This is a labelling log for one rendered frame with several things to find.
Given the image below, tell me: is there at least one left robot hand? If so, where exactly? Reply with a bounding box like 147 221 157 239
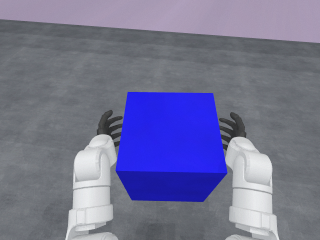
97 110 123 147

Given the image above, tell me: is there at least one robot right forearm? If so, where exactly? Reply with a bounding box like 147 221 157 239
225 136 279 240

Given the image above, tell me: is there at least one carton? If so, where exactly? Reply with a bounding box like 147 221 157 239
115 92 228 202

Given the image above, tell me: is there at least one robot left forearm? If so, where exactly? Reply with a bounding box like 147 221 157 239
65 134 117 240

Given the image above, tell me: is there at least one right robot hand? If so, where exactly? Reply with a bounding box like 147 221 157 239
219 112 247 151

